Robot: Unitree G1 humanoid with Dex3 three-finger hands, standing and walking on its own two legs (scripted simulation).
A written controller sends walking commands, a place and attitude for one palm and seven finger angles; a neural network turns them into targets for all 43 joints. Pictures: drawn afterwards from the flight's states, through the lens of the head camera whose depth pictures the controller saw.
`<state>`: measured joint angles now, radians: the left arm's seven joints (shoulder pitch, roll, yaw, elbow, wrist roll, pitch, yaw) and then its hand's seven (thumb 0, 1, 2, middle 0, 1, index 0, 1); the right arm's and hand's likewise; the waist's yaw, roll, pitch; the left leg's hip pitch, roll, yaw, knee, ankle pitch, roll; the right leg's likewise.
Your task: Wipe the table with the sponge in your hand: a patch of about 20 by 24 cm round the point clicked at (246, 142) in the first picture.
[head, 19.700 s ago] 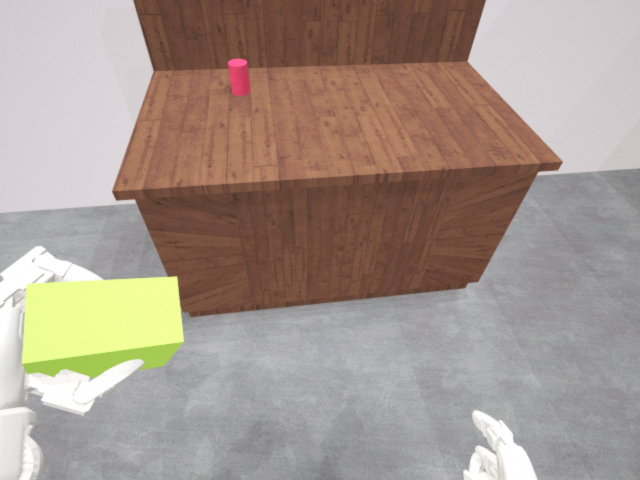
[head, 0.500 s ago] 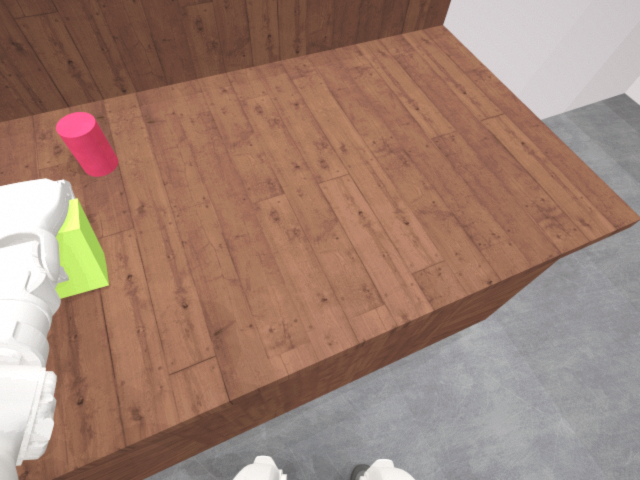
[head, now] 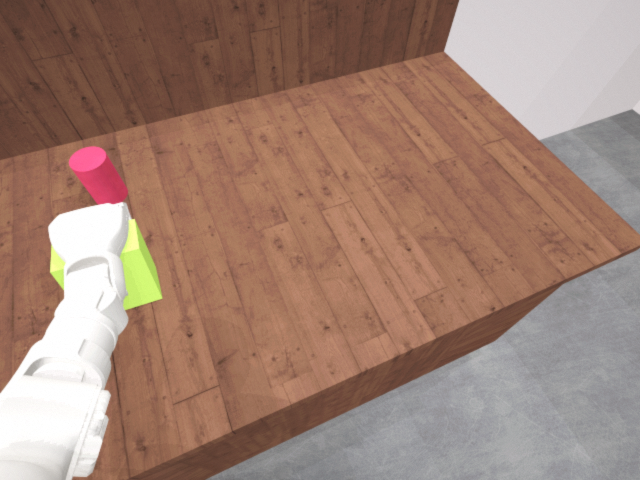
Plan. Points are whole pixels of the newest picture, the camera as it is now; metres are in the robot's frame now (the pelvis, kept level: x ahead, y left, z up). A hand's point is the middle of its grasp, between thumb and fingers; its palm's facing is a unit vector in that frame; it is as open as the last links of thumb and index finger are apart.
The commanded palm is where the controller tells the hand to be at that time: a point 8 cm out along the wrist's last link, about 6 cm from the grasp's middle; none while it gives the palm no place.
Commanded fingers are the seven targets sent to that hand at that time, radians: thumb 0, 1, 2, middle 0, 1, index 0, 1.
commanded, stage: wipe back along the middle lane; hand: left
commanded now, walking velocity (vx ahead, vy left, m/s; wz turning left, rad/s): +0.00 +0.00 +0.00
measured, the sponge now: (115, 278) +0.38 +0.32 -0.05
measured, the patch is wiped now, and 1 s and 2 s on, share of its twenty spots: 0.55 0.70 0.80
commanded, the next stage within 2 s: slide across to the third lane in 1.94 s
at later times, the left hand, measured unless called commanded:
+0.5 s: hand (119, 280) +0.36 +0.29 -0.01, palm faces -0.09 +0.01 -1.00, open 10.1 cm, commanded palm +0.32 +0.26 +0.02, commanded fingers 0.00 0.10 1.30 -1.20 -1.60 -1.20 -1.60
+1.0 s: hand (126, 310) +0.32 +0.27 -0.01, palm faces -0.06 -0.01 -1.00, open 10.1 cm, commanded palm +0.27 +0.24 +0.01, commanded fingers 0.00 0.10 1.30 -1.20 -1.60 -1.20 -1.60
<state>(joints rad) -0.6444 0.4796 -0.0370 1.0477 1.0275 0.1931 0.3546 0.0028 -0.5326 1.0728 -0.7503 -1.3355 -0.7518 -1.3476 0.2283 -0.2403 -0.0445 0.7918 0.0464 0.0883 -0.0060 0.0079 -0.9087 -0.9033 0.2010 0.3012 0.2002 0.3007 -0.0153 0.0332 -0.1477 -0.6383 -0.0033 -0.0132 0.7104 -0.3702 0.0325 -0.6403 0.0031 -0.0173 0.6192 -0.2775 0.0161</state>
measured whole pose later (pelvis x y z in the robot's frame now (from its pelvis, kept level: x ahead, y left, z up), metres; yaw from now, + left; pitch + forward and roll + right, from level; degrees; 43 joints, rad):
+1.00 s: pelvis +0.00 -0.01 +0.00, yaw +0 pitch +11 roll -1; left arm -0.28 0.32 -0.15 0.63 1.00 0.39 0.37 0.00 -0.47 1.04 -0.69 -1.36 -0.69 -1.37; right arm 0.15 -0.24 -0.02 0.70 0.07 0.10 -0.02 0.01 -0.91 -0.90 0.20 0.30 0.20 0.30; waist 0.05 0.03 -0.16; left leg -0.50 -0.01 0.00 0.68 -0.37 0.03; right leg -0.53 0.00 0.00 0.63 -0.30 0.01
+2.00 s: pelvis -0.02 -0.02 +0.00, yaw -1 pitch +7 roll +0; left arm -0.05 0.28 -0.17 0.40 1.01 0.42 0.36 0.00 -0.46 1.04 -0.68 -1.37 -0.69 -1.38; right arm 0.12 -0.25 -0.01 0.67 0.08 0.07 -0.05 0.01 -0.91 -0.90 0.20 0.30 0.20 0.30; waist 0.07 0.04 -0.14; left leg -0.44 0.00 0.01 0.67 -0.36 0.01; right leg -0.50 0.01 0.01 0.66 -0.30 -0.01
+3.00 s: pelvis -0.02 -0.03 +0.01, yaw +1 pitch +6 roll +0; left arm -0.28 0.17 -0.36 0.61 0.99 0.48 0.38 0.00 -0.48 1.04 -0.71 -1.36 -0.71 -1.37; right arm 0.07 -0.23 -0.02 0.71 0.08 0.12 0.00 0.01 -0.91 -0.90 0.20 0.30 0.20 0.30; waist 0.09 0.05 -0.13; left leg -0.43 0.00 -0.02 0.66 -0.34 -0.01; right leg -0.47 0.00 -0.02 0.65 -0.29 -0.02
